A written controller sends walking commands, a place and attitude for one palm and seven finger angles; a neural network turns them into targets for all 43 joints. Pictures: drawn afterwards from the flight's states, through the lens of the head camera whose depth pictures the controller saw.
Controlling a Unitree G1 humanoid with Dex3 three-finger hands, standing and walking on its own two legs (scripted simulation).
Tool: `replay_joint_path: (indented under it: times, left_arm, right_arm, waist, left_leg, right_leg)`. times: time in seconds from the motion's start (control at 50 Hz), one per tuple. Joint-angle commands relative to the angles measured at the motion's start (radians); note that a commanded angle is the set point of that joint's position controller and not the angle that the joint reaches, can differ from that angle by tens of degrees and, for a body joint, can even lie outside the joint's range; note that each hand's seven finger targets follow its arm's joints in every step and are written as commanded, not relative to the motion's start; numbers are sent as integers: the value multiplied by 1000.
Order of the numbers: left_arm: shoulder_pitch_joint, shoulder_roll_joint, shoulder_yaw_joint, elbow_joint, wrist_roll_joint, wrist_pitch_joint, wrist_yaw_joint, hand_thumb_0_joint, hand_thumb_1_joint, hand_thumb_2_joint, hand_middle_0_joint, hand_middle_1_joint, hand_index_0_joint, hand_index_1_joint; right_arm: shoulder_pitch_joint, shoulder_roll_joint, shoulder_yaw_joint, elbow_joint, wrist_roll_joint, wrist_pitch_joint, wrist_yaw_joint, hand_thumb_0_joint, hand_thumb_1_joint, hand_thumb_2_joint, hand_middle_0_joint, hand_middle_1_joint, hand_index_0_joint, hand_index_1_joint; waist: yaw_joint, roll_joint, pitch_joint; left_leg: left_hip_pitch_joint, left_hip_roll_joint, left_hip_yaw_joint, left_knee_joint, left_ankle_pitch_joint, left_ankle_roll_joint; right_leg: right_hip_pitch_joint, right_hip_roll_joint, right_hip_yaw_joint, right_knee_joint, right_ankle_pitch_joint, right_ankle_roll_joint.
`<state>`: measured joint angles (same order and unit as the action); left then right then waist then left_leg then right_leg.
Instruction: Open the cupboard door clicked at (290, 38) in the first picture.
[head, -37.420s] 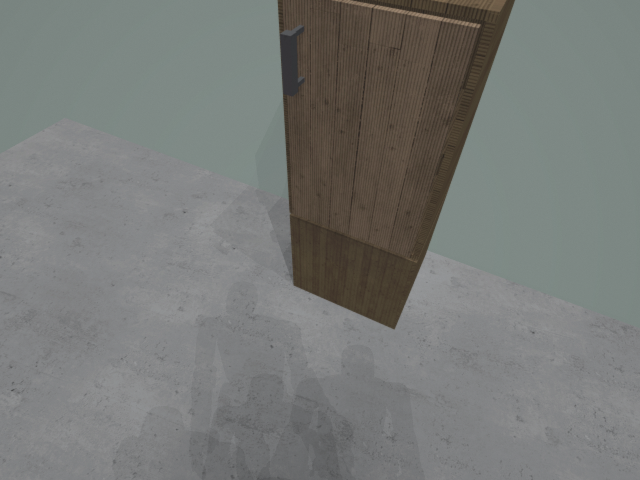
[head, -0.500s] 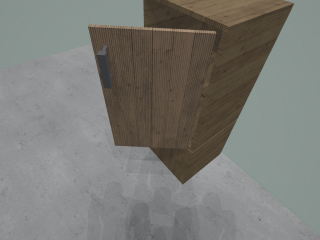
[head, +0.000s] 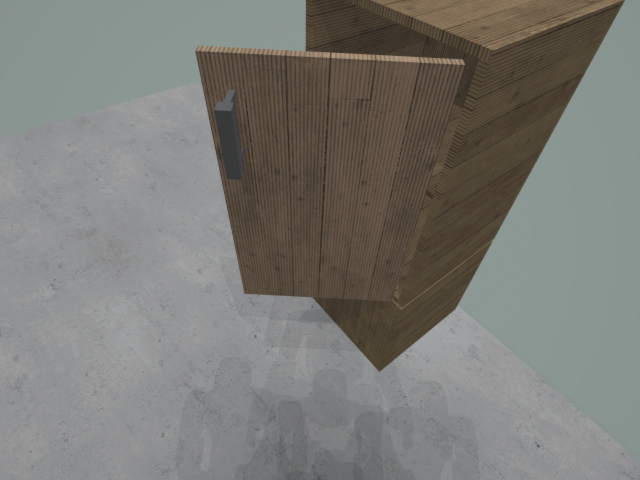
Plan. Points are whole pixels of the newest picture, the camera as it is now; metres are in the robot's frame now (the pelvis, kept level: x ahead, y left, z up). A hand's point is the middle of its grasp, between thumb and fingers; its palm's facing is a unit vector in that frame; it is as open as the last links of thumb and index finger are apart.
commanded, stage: look again from close up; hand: left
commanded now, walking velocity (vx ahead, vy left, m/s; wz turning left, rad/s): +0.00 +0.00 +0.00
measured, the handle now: (233, 135) +0.56 +0.17 +0.14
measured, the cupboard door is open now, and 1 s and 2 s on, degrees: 50 50 50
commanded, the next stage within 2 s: raise the hand with hooked fingers in 0.02 s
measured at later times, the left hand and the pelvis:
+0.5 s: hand (198, 436) +0.18 +0.16 -0.02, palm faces +0.01 -1.00 -0.01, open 8.3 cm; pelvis +0.00 -0.04 -0.04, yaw +4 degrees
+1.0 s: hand (138, 364) +0.22 +0.22 +0.06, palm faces +0.10 -0.99 -0.07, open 11.3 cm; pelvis +0.02 -0.04 -0.03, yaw +3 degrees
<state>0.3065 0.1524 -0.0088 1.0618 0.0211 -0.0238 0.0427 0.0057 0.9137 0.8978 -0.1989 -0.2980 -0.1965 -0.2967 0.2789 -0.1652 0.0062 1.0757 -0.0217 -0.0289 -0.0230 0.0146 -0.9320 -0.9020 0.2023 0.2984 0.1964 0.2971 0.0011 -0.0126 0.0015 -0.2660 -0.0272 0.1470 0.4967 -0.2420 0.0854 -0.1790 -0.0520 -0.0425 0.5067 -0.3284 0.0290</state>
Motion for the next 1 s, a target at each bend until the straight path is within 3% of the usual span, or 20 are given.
replay_joint_path:
  times: [0.0,0.08,0.1,0.12,0.14,0.16,0.18,0.24,0.28,0.34,0.42,0.48,0.54,0.62,0.66,0.72,0.78,0.86,0.92,0.98]
  left_arm:
    - [82,89,18,-26,-2,-1,5,0,900,900,-200,-300,-200,-300]
    - [75,100,18,-25,-2,0,4,0,900,900,-200,-300,-200,-300]
    - [93,106,7,-6,7,4,37,0,900,900,-200,-300,-200,-300]
    - [-632,370,184,-1633,-178,-192,46,0,877,890,-202,-315,-202,-315]
    - [-159,295,149,-1421,-108,-146,74,0,853,880,-203,-330,-203,-330]
    - [-105,242,110,-1318,-111,-93,119,0,830,870,-205,-345,-205,-345]
    - [205,-32,-54,-1075,-134,6,113,0,807,860,-207,-360,-207,-360]
    - [71,48,23,-1199,-172,-105,60,0,737,830,-212,-405,-212,-405]
    - [227,51,99,-971,-198,-193,-21,0,690,810,-215,-435,-215,-435]
    - [328,66,159,-892,-261,-383,-223,0,620,780,-220,-480,-220,-480]
    - [294,227,296,-935,-288,-461,-410,0,527,740,-227,-540,-227,-540]
    - [99,319,377,-1252,-333,-466,-391,0,457,710,-232,-585,-232,-585]
    - [16,295,383,-1471,-367,-546,-325,0,387,680,-237,-630,-237,-630]
    - [-71,250,275,-1388,-358,-608,-362,0,293,640,-243,-690,-243,-690]
    - [-105,259,253,-1228,-374,-557,-443,0,247,620,-247,-720,-247,-720]
    - [-68,357,330,-1063,-373,-399,-547,0,177,590,-252,-765,-252,-765]
    - [-32,451,478,-1054,-420,-254,-583,0,107,560,-257,-810,-257,-810]
    - [-12,464,609,-1205,-502,-271,-505,0,13,520,-263,-870,-263,-870]
    - [-8,340,504,-1230,-485,-321,-454,0,-57,490,-268,-915,-268,-915]
    - [-65,317,435,-1120,-446,-300,-463,0,-127,460,-273,-960,-273,-960]
  right_arm:
    - [39,-107,-18,-35,5,-15,-1,0,-900,-900,200,300,200,300]
    - [23,-113,-19,-29,7,-16,-3,0,-900,-900,200,300,200,300]
    - [-25,-150,-19,-96,20,-2,2,0,-900,-900,200,300,200,300]
    - [22,-291,-69,-466,70,-148,-23,0,-900,-900,200,300,200,300]
    - [-49,-192,-10,-389,63,-253,-51,0,-900,-900,200,300,200,300]
    - [-57,-184,-23,-320,62,-276,-61,0,-900,-900,200,300,200,300]
    - [-25,-134,-25,-311,76,-274,-46,0,-900,-900,200,300,200,300]
    - [-69,-207,-54,-433,54,-297,-36,0,-900,-900,200,300,200,300]
    - [-73,-218,-63,-472,47,-273,-23,0,-900,-900,200,300,200,300]
    - [-143,-225,-84,-546,42,-245,-7,0,-900,-900,200,300,200,300]
    - [-189,-233,-94,-675,67,-232,11,0,-900,-900,200,300,200,300]
    - [-156,-212,-86,-726,59,-223,-4,0,-900,-900,200,300,200,300]
    - [-103,-174,-72,-699,53,-231,-24,0,-900,-900,200,300,200,300]
    - [-69,-200,-59,-610,53,-264,-39,0,-900,-900,200,300,200,300]
    - [-68,-227,-45,-591,67,-267,-48,0,-900,-900,200,300,200,300]
    - [-75,-250,-50,-603,88,-258,-65,0,-900,-900,200,300,200,300]
    - [-100,-249,-42,-646,90,-243,-65,0,-900,-900,200,300,200,300]
    - [-106,-208,-31,-683,77,-257,-53,0,-900,-900,200,300,200,300]
    - [-83,-202,-37,-660,78,-275,-45,0,-900,-900,200,300,200,300]
    - [-66,-229,-44,-638,86,-281,-51,0,-900,-900,200,300,200,300]
  waist:
    - [2,27,33]
    - [3,16,18]
    - [7,-7,92]
    - [-121,201,-434]
    - [-1,354,-436]
    - [-10,325,-353]
    - [-35,217,-176]
    - [-54,34,4]
    - [-27,-182,28]
    - [20,-333,1]
    - [60,-78,-112]
    - [54,151,-286]
    - [10,213,-346]
    - [-87,144,-214]
    - [-108,71,-121]
    - [-63,-29,-173]
    - [16,-38,-326]
    - [78,-34,-405]
    - [39,-6,-305]
    - [-2,-57,-170]
  left_leg:
    - [52,153,-189,-138,149,-22]
    - [83,153,-174,-121,212,-22]
    - [27,184,-177,2,267,-49]
    - [357,83,-241,-54,373,-110]
    - [472,161,-305,-132,450,-157]
    - [346,151,-294,-173,358,-194]
    - [260,145,-289,-194,254,-163]
    - [24,91,-253,-57,-19,-106]
    - [-125,56,-208,61,-47,-93]
    - [-325,29,-162,201,-67,-100]
    - [-361,-5,-118,281,-56,-83]
    - [-287,5,-122,304,-28,-67]
    - [-214,24,-148,348,67,-54]
    - [-267,39,-184,407,37,-46]
    - [-330,40,-199,422,-9,-41]
    - [-368,32,-181,392,-19,-34]
    - [-326,23,-187,353,80,-39]
    - [-258,21,-189,299,172,-56]
    - [-213,19,-171,255,161,-55]
    - [-226,27,-176,238,97,-48]
  right_leg:
    - [-49,-45,60,-75,145,-60]
    - [-36,-51,62,-86,179,-55]
    - [-101,-66,90,-120,162,-50]
    - [-114,37,-38,5,303,-61]
    - [-190,39,-16,164,87,-66]
    - [-225,34,-15,202,-35,-55]
    - [-287,43,-18,203,-57,-48]
    - [-299,49,-44,55,-29,-55]
    - [-335,57,-58,24,-40,-55]
    - [-420,59,-37,145,-91,-60]
    - [-361,35,43,204,-38,-70]
    - [-345,45,69,231,-27,-64]
    - [-333,56,84,236,96,-59]
    - [-433,57,102,225,114,-40]
    - [-442,47,146,180,87,-10]
    - [-334,3,216,111,91,38]
    - [-139,-30,228,132,312,68]
    - [-18,-15,173,169,576,66]
    - [-126,17,119,146,479,40]
    - [-237,24,119,103,319,46]
